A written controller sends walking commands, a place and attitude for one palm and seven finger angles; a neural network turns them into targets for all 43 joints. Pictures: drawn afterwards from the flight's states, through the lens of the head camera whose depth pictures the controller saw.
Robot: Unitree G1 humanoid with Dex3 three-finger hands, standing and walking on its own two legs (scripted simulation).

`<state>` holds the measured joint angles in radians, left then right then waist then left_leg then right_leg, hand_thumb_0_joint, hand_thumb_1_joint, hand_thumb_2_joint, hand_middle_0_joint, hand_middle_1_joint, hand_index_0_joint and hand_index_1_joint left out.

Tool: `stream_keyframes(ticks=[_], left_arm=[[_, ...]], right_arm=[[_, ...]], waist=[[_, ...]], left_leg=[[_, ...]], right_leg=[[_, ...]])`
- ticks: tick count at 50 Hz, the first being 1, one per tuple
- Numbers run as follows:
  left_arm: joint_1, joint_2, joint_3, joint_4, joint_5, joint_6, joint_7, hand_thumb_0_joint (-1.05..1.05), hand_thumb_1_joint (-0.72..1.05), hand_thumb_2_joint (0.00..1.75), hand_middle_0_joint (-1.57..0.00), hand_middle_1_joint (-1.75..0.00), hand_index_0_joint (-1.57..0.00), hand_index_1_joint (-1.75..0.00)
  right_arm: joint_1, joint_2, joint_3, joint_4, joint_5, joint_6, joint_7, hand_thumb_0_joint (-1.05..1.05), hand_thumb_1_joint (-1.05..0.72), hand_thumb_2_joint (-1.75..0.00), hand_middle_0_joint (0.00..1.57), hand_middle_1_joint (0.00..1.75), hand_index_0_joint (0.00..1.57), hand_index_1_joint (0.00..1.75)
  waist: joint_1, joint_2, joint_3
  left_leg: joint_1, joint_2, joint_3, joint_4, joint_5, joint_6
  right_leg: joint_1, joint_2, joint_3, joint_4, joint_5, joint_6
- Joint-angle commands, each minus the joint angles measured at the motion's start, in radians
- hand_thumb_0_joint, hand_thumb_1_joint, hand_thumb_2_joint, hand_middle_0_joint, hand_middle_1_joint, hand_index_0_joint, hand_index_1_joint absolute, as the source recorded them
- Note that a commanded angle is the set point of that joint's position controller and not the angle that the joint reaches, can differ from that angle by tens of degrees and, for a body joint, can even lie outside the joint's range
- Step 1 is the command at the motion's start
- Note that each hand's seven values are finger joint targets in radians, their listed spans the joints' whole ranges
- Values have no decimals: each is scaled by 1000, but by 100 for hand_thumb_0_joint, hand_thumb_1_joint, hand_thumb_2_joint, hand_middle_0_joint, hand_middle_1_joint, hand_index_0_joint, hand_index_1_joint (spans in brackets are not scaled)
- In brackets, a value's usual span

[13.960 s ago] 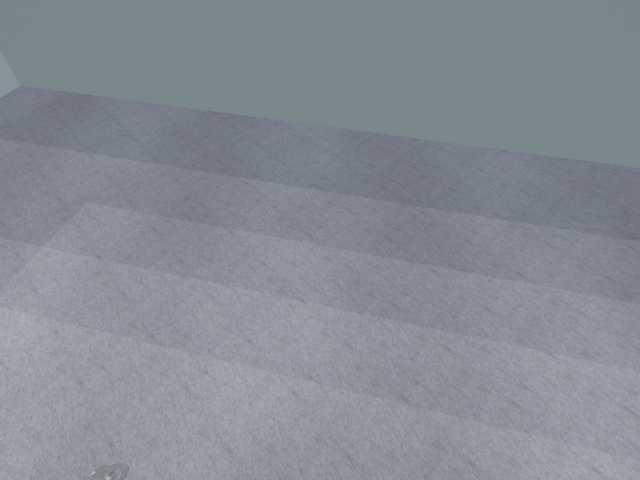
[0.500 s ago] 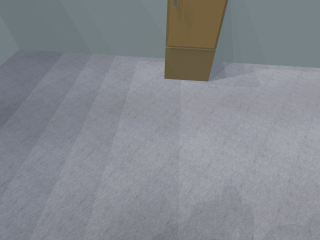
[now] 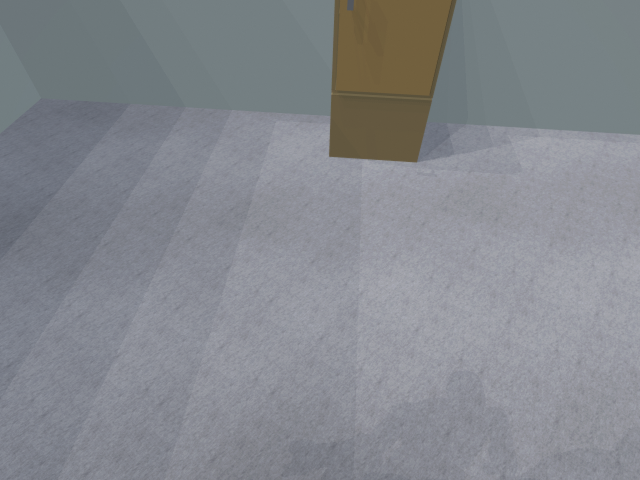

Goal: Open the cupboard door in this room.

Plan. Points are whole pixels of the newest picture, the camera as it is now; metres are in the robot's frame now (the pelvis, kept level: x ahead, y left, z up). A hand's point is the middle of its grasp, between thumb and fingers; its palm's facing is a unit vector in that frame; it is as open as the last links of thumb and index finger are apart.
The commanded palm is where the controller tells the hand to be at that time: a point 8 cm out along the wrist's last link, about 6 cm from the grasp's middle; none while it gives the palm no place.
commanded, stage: turn or walk to find it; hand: left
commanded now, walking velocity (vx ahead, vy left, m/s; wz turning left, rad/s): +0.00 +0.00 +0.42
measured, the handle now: out of the picture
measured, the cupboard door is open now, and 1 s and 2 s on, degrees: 0 0 0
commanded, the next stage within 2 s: stand and wait in 0.16 s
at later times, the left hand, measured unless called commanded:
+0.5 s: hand out of the picture +0.02 +0.19 -0.18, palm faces +0.07 -0.97 -0.22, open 7.4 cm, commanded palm none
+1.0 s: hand out of the picture +0.06 +0.25 -0.16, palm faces +0.10 -0.94 -0.34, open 7.4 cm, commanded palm none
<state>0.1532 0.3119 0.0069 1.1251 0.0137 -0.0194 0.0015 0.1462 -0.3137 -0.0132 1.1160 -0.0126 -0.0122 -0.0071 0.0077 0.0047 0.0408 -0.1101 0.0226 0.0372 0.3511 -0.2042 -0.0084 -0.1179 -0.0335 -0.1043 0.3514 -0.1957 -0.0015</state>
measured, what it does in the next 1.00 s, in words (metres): stands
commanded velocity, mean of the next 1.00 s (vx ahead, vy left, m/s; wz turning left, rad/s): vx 0.00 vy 0.00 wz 0.17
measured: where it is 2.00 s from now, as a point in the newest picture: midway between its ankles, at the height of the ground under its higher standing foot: outside the picture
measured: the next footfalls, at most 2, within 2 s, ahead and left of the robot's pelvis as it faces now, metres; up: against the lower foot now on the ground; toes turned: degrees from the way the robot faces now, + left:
right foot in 1.44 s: +0.05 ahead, -0.12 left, +0.00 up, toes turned +9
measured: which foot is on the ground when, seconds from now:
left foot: down 0.00-1.00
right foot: down 0.00-1.00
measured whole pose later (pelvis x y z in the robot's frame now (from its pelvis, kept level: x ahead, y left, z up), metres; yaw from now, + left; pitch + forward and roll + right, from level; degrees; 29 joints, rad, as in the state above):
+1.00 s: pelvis +0.00 +0.00 -0.01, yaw +6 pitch -1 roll -1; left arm 0.11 0.31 0.02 1.07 0.01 0.02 0.02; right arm 0.15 -0.32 -0.01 1.06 -0.02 0.03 -0.01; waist 0.01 0.01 0.05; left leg -0.21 0.00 -0.06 0.49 -0.25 -0.01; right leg -0.17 -0.06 -0.20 0.46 -0.27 0.00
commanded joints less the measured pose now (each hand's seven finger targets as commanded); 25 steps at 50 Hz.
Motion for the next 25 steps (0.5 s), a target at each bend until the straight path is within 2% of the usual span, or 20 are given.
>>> stream_keyframes(ticks=[1,3,6,8,10,11,13,16,19,25], left_arm=[[-41,190,36,-65,-4,-8,9,0,90,90,-20,-30,-20,-30],[-31,161,31,-69,-4,6,13,0,90,90,-20,-30,-20,-30],[-9,123,24,-78,-6,24,19,0,90,90,-20,-30,-20,-30],[-1,131,31,-91,-5,29,22,0,90,90,-20,-30,-20,-30],[7,132,30,-100,-4,27,24,0,90,90,-20,-30,-20,-30],[0,128,28,-105,-5,26,25,0,90,90,-20,-30,-20,-30],[-9,114,23,-108,-6,25,25,0,90,90,-20,-30,-20,-30],[5,90,20,-100,-6,22,25,0,90,90,-20,-30,-20,-30],[27,81,21,-78,-5,16,24,0,90,90,-20,-30,-20,-30],[54,73,27,-50,-4,4,24,0,90,90,-20,-30,-20,-30]], right_arm=[[-40,-183,-22,-64,0,-14,-3,0,-90,-90,20,30,20,30],[-30,-151,-14,-72,-1,-3,1,0,-90,-90,20,30,20,30],[-9,-100,-5,-84,-4,16,5,0,-90,-90,20,30,20,30],[-2,-95,-7,-99,-6,23,6,0,-90,-90,20,30,20,30],[6,-86,-8,-105,-5,24,5,0,-90,-90,20,30,20,30],[15,-84,-8,-102,-5,25,4,0,-90,-90,20,30,20,30],[23,-83,-9,-97,-3,21,3,0,-90,-90,20,30,20,30],[23,-89,-12,-87,1,11,-2,0,-90,-90,20,30,20,30],[23,-77,-15,-74,4,3,-6,0,-90,-90,20,30,20,30],[46,-67,-23,-49,6,-8,-14,0,-90,-90,20,30,20,30]], waist=[[2,-3,-29],[3,15,-34],[8,-8,-42],[10,-34,-51],[7,-61,-79],[3,-66,-79],[-4,-17,-76],[4,32,-74],[7,11,-45],[4,-7,-39]], left_leg=[[-43,112,-108,-49,142,21],[-70,109,-109,-23,161,15],[-121,98,-102,31,191,3],[-162,84,-94,79,199,-3],[-139,74,-83,115,213,-9],[-123,74,-84,117,214,-10],[-103,87,-110,92,245,-2],[-102,107,-152,51,268,19],[-111,97,-143,40,223,19],[-85,89,-131,23,190,23]], right_leg=[[13,-131,99,-56,94,-7],[13,-137,81,-26,89,4],[20,-155,69,11,115,12],[34,-180,69,28,135,2],[30,-199,76,32,178,-15],[15,-199,73,37,179,-18],[-4,-166,49,64,157,-5],[7,-124,32,75,110,15],[11,-126,40,43,85,11],[14,-128,44,12,76,-1]])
